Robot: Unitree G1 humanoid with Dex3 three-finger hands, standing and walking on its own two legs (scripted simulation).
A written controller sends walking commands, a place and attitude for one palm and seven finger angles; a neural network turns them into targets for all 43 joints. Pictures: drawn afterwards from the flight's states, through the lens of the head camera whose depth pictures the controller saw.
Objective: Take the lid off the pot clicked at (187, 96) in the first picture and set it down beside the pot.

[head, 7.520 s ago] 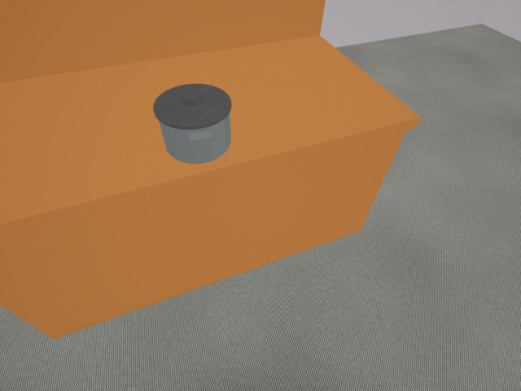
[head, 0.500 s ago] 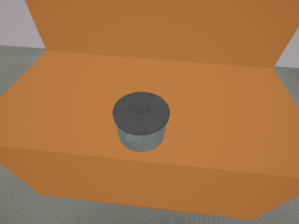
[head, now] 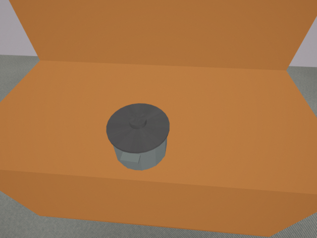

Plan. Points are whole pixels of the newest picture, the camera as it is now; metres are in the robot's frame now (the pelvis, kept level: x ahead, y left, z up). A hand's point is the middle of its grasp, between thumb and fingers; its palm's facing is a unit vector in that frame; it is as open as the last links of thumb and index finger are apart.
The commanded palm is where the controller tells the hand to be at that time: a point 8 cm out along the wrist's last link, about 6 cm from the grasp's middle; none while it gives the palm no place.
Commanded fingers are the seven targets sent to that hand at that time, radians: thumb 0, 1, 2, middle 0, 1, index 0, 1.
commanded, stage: look again from close up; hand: left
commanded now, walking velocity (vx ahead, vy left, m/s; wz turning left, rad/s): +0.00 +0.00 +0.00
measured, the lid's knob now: (137, 120) +0.43 +0.09 +0.05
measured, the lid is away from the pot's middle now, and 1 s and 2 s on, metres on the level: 0.00 0.00 0.00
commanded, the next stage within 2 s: shuffle to correct the standing spot in 0.64 s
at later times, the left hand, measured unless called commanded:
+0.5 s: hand out of the picture +0.02 +0.15 -0.17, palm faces +0.01 -0.98 -0.20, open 7.3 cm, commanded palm none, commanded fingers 0.00 0.90 0.90 -0.20 -0.30 -0.20 -0.30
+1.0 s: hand out of the picture +0.00 +0.16 -0.17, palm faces +0.02 -0.98 -0.21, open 7.3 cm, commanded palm none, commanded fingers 0.00 0.90 0.90 -0.20 -0.30 -0.20 -0.30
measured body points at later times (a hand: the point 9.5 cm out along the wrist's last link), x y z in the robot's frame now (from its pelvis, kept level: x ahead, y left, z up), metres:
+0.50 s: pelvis +0.01 -0.02 +0.00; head +0.03 -0.03 +0.45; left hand +0.02 +0.20 -0.15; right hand +0.01 -0.24 -0.16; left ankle -0.02 +0.10 -0.74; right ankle +0.00 -0.13 -0.74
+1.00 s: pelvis -0.01 -0.02 +0.00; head +0.02 -0.02 +0.45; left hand +0.00 +0.21 -0.16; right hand +0.00 -0.24 -0.16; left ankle -0.02 +0.10 -0.74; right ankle +0.00 -0.13 -0.74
